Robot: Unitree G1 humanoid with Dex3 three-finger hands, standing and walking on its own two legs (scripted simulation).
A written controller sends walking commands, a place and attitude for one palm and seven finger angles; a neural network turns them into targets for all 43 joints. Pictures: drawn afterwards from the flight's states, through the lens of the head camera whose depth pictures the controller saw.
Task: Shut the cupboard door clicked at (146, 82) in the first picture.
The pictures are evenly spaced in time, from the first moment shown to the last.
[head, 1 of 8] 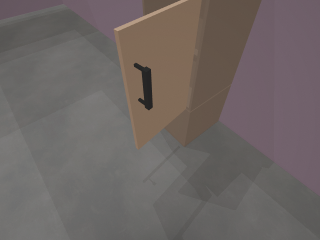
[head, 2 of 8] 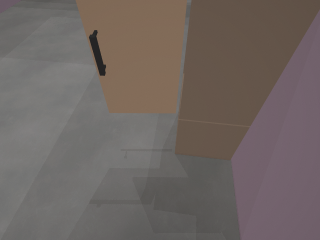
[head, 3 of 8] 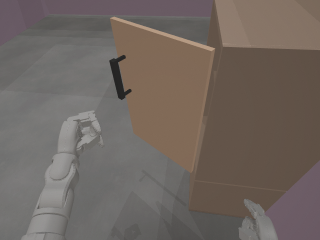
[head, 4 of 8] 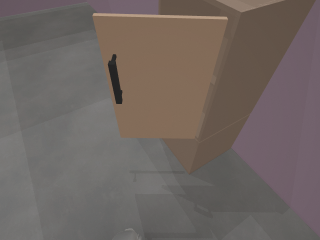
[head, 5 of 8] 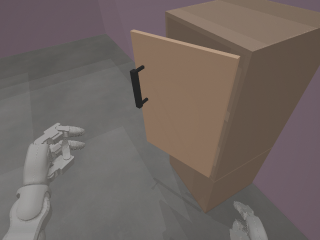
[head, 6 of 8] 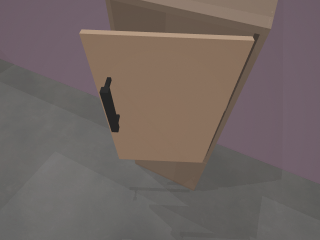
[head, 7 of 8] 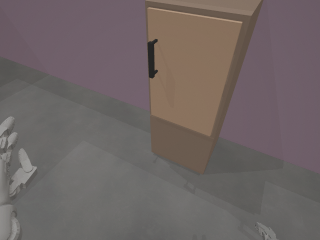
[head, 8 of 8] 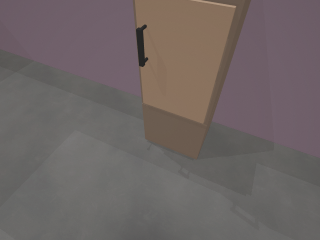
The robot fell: no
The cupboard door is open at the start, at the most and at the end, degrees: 97 97 0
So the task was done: yes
